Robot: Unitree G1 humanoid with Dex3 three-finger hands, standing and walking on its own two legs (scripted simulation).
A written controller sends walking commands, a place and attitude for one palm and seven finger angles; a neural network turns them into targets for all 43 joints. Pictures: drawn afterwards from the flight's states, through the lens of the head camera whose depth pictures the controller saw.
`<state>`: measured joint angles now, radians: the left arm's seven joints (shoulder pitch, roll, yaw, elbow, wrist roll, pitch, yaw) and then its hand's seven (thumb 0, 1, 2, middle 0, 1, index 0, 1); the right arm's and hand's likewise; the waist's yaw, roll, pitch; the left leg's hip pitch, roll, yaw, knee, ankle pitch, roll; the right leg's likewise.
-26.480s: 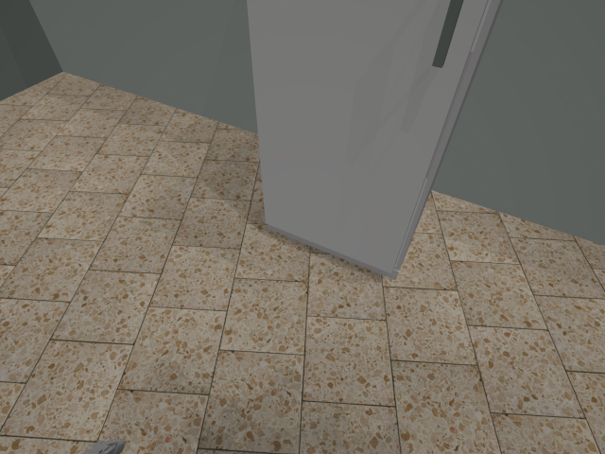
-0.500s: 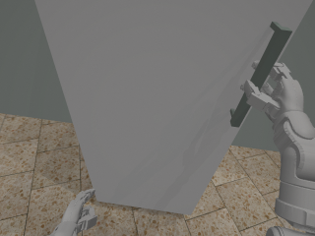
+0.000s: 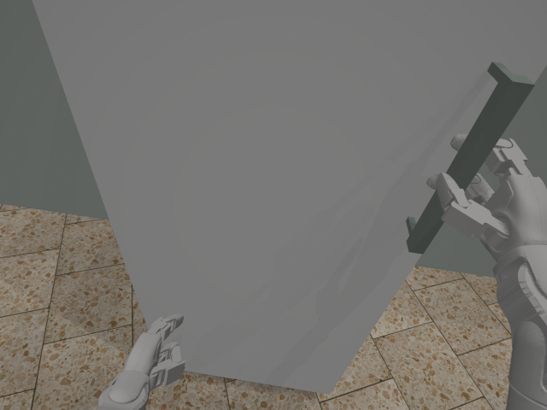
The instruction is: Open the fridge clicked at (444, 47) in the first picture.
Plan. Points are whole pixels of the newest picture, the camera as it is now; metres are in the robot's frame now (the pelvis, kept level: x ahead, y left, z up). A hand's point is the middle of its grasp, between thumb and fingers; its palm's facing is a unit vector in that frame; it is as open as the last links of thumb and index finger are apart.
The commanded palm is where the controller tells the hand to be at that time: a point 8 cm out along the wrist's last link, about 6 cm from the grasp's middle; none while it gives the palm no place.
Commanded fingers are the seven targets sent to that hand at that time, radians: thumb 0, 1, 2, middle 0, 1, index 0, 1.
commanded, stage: walk backward, drawing the door open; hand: right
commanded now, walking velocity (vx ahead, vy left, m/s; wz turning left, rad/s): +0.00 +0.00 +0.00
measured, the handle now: (450, 171) +0.35 -0.19 +0.25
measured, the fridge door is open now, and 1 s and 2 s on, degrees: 1 0 0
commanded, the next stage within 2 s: stop walking and hold the door back in 0.88 s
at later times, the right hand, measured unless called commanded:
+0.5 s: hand (444, 185) +0.33 -0.18 +0.24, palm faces +0.40 +0.85 -0.34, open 7.1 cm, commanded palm +0.27 -0.21 +0.23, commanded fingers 0.00 -0.90 -0.90 0.45 1.40 0.45 1.40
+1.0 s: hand (442, 185) +0.33 -0.17 +0.24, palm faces +0.50 +0.81 -0.31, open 7.1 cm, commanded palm +0.29 -0.21 +0.23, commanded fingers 0.00 -0.90 -0.90 0.45 1.40 0.45 1.40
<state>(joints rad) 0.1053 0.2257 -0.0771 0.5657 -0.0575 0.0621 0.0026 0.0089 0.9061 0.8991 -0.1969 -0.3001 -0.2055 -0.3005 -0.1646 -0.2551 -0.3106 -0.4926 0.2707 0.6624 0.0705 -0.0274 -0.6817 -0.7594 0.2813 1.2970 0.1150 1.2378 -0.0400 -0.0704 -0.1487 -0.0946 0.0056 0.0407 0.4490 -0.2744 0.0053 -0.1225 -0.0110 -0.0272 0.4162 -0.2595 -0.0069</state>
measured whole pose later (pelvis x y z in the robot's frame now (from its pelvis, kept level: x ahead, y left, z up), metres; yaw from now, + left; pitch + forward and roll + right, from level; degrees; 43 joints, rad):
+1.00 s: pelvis +0.03 +0.10 -0.02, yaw -7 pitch +1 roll +2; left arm 0.22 0.21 0.01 0.63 -0.01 -0.10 0.05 0.01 0.91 0.90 -0.20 -0.30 -0.21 -0.30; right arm -0.22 -0.47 -0.36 -0.19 0.07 -0.07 -0.06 -0.17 -0.54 -0.89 0.52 1.44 0.24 1.26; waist -0.01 -0.08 0.05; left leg -0.18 0.00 0.02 0.68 -0.44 0.01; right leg -0.45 -0.07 0.00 0.51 -0.09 0.01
